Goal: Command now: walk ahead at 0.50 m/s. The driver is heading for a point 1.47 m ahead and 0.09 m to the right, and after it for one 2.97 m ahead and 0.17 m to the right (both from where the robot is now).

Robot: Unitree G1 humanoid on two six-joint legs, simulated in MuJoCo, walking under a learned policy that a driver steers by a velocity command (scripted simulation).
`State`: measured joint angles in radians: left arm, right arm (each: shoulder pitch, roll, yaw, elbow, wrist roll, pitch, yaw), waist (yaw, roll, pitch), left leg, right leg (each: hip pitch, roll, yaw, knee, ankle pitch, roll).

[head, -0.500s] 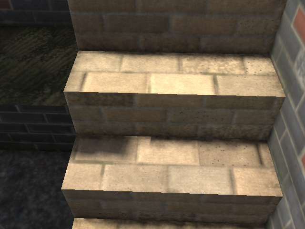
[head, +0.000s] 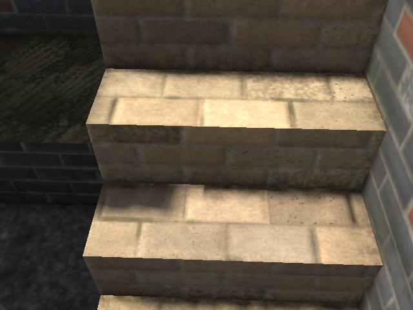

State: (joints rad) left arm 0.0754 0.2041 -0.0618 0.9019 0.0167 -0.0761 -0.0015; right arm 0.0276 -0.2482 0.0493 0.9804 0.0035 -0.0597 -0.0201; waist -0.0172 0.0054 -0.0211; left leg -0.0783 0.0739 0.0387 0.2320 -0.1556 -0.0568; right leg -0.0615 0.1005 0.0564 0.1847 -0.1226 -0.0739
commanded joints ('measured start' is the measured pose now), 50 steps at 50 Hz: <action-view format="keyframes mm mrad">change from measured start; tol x2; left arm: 1 -65 88 19 -66 -1 -14 2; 23 -72 91 21 -70 -1 -15 2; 42 29 98 40 -26 -3 14 13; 50 12 92 33 -47 1 13 14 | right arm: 1 -73 -112 -22 -61 3 -13 -2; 23 -86 -108 -21 -64 -2 -14 -3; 42 28 -122 -43 -1 -8 16 4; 50 10 -113 -30 -15 -5 11 4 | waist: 1 -1 -10 -71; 28 -4 -8 -69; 45 -2 -25 -31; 50 -5 -1 -17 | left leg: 1 26 89 -66 -5 167 33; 26 31 87 -64 9 178 33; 42 1 74 -55 63 112 38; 50 -11 72 -62 19 90 35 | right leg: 1 15 -180 121 -3 226 53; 23 10 -180 121 -3 218 54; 29 4 -180 110 33 275 51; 42 -39 -170 107 61 184 46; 44 -46 -166 111 39 110 47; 50 -39 -165 120 5 61 43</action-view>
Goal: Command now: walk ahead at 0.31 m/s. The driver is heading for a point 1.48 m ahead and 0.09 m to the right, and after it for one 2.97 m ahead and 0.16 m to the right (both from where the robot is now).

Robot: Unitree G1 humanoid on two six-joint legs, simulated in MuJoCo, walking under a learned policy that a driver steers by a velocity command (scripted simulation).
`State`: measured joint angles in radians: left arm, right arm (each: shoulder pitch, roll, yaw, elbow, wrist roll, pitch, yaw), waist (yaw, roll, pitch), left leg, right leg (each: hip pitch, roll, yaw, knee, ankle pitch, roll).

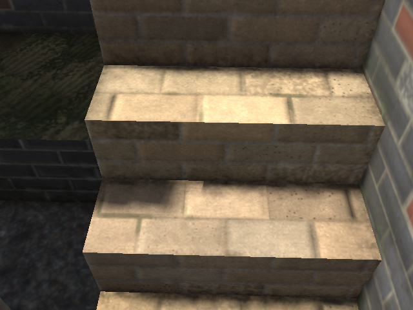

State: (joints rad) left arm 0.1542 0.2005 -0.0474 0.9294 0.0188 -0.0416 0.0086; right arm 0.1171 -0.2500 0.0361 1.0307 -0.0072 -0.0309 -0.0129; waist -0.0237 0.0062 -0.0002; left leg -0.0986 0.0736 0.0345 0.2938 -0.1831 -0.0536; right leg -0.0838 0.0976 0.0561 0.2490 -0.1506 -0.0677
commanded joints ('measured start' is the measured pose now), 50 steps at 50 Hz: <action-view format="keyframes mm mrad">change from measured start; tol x2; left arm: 1 -67 96 18 -77 -2 -26 4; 39 -135 86 14 -116 -1 -47 -6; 50 -78 95 22 -75 -5 -33 -1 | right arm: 1 -80 -110 -16 -67 7 -20 -5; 23 -143 -104 -11 -118 11 -37 -8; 40 -155 -106 -10 -126 12 -39 -10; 50 -93 -117 -24 -86 7 -26 -8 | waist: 1 2 -2 -37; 28 5 -10 -93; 50 1 -11 -65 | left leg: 1 15 74 -59 -45 126 34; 21 37 82 -61 -59 197 33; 43 51 83 -55 -39 219 31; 50 41 79 -50 -14 183 33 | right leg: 1 -19 -162 121 -63 89 38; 24 29 -172 118 -47 252 44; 40 37 -175 119 -47 278 46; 43 37 -177 111 -25 331 46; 50 5 -172 106 -8 282 43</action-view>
